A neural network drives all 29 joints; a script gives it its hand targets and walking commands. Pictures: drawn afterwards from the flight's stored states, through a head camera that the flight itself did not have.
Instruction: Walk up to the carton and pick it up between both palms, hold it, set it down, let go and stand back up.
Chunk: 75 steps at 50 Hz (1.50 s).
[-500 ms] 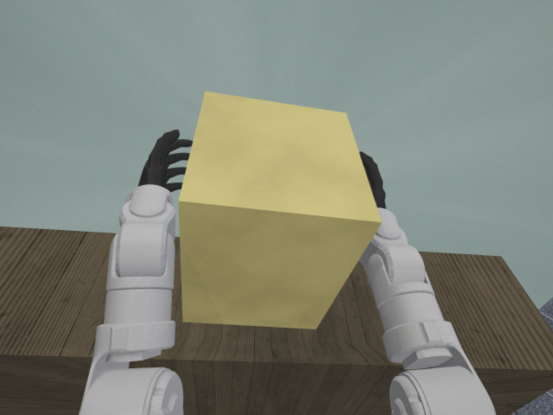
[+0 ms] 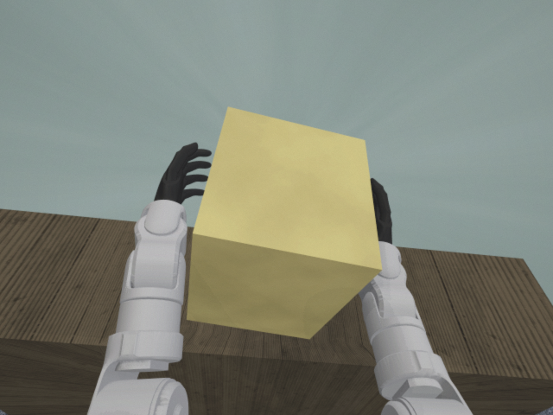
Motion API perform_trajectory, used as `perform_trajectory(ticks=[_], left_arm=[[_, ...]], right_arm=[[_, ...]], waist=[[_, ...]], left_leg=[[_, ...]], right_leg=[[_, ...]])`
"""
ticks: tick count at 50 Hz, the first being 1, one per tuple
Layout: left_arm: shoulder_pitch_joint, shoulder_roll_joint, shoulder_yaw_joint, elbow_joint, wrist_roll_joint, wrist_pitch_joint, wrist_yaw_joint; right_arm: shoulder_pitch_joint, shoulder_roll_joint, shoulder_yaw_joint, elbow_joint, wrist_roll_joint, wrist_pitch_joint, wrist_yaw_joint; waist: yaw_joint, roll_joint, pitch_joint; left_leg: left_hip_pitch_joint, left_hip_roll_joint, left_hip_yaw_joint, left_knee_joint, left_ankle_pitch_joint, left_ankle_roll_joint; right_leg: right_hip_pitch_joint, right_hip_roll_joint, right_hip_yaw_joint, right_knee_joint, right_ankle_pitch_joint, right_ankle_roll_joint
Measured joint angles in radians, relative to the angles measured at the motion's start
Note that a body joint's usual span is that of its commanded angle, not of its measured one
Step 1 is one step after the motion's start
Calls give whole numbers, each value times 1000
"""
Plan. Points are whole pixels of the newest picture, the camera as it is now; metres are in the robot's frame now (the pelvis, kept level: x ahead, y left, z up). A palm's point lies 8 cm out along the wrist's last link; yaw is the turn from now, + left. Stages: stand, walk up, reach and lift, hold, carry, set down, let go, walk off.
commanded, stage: set down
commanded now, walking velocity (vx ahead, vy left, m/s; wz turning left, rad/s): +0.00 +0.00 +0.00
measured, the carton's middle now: (272, 233) +0.36 +0.01 +0.10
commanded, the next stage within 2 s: none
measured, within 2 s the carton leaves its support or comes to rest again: neither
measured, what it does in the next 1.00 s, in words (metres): stands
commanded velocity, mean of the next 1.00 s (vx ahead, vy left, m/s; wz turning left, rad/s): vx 0.00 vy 0.00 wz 0.00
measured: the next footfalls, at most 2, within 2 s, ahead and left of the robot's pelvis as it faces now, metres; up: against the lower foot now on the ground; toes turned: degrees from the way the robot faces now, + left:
none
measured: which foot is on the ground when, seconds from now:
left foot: down 0.00-1.00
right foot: down 0.00-1.00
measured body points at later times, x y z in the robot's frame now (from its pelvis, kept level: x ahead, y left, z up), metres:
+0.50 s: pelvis +0.01 +0.00 +0.00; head +0.00 +0.04 +0.45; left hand +0.39 +0.14 +0.12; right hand +0.37 -0.15 +0.10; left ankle +0.02 +0.10 -0.75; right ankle -0.01 -0.11 -0.75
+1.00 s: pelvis +0.01 +0.00 +0.00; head +0.02 +0.03 +0.45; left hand +0.41 +0.13 +0.08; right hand +0.38 -0.16 +0.07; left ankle +0.02 +0.10 -0.75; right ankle -0.01 -0.11 -0.75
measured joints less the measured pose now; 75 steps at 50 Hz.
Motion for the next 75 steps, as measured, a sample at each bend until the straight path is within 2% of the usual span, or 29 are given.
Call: perform_trajectory(ticks=[6,13,21,31,47,75], left_arm=[[24,13,-42,11,-28,-65,40],[27,10,-31,25,-21,-60,38],[51,11,-28,42,-22,-81,34],[0,17,-19,180,-32,-159,40],[-65,11,60,421,-19,-323,46],[-95,59,95,689,-28,-578,65]], right_arm=[[10,-22,23,1,18,-59,-6],[2,-36,48,35,40,-61,-14],[19,-30,55,51,39,-77,-19],[8,-9,-27,114,-22,-127,-4],[-44,11,-162,257,-136,-216,20],[-73,49,-307,390,-277,-371,19]], waist=[[-8,-9,-6],[-19,-26,-14],[-16,-19,-13],[0,-3,-33],[18,5,-52],[14,16,-104]], left_leg=[[-28,7,-3,13,-10,-4],[-16,8,2,1,-14,-5],[-25,8,4,9,-20,-4],[-64,7,10,9,-11,0],[-92,18,37,-15,1,-4],[-221,25,45,-12,4,-6]], right_leg=[[-16,6,-8,-10,1,-3],[-9,6,-6,-13,-6,-3],[-13,4,-9,-14,-8,0],[-52,2,-11,-18,5,2],[-93,9,3,-31,18,-4],[-213,11,-5,-45,30,-6]])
